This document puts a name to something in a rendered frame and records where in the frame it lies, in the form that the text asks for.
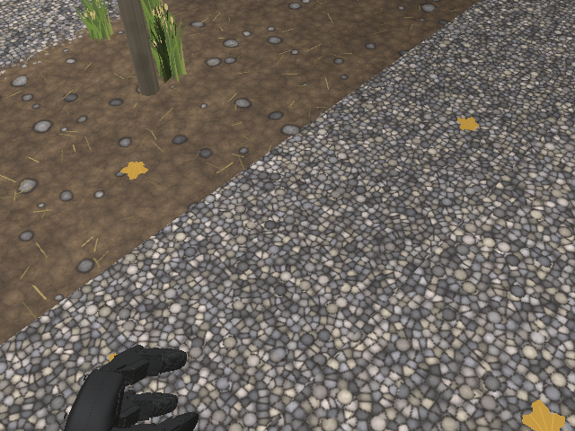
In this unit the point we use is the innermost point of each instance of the left robot hand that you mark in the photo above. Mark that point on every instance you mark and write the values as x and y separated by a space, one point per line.
102 405

